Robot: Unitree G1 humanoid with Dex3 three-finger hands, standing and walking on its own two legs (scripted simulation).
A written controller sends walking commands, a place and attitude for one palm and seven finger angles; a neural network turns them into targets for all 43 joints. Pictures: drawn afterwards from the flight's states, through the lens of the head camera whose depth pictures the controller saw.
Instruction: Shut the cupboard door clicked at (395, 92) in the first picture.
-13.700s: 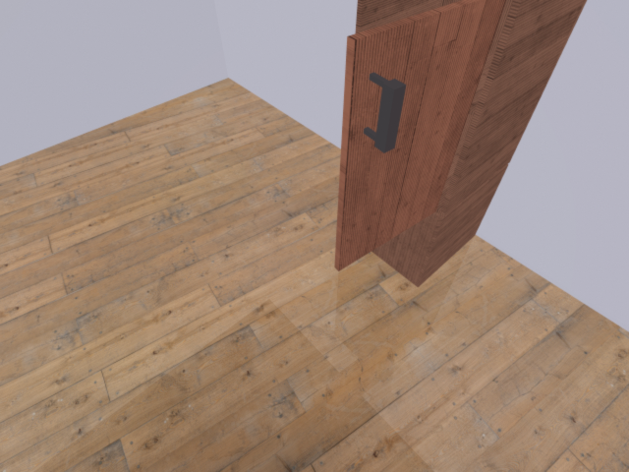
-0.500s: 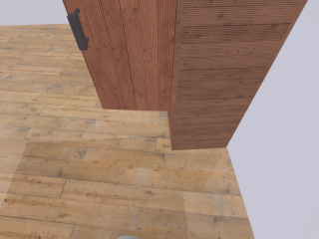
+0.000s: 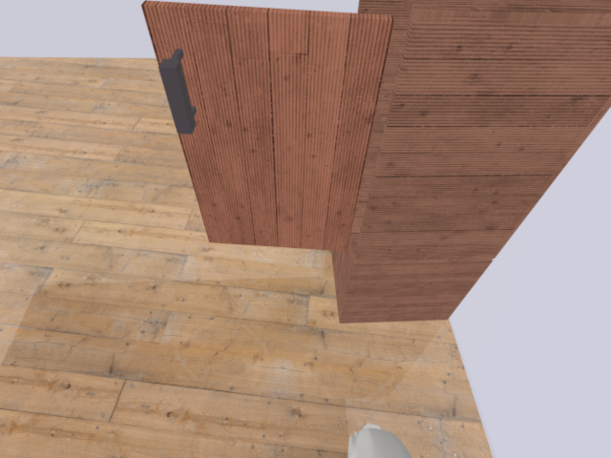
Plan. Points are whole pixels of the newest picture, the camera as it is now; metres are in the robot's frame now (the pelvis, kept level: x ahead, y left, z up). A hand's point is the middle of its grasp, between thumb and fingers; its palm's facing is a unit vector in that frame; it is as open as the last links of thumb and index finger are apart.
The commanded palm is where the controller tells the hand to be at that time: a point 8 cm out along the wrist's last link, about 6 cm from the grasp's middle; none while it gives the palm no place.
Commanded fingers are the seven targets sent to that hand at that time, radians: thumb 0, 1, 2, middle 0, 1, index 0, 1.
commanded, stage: take the last steps up to it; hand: left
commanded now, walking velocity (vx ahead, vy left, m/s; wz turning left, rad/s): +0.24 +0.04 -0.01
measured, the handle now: (182, 91) +0.64 +0.24 +0.13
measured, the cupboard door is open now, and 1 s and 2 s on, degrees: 84 84 84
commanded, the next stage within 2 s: come to a stop and stand still in 0.22 s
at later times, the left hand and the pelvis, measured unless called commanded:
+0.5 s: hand (198, 430) +0.18 +0.17 -0.16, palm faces +0.05 -0.97 -0.22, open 7.2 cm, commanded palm none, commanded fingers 0.00 0.90 0.90 -0.20 -0.30 -0.20 -0.30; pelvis +0.17 -0.01 +0.01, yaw +0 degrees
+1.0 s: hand (173, 390) +0.24 +0.23 -0.18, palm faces -0.06 -0.97 -0.22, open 7.4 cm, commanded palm none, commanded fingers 0.00 0.90 0.90 -0.20 -0.30 -0.20 -0.30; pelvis +0.16 +0.02 +0.00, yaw -4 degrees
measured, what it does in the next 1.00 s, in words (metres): walks ahead: right foot, then left foot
